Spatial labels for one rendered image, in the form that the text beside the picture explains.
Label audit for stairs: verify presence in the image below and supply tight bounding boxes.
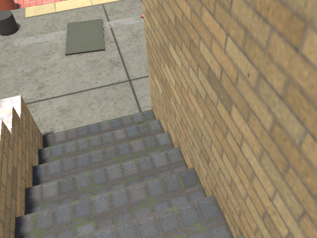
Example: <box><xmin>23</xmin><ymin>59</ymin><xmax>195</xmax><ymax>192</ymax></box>
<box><xmin>15</xmin><ymin>109</ymin><xmax>244</xmax><ymax>238</ymax></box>

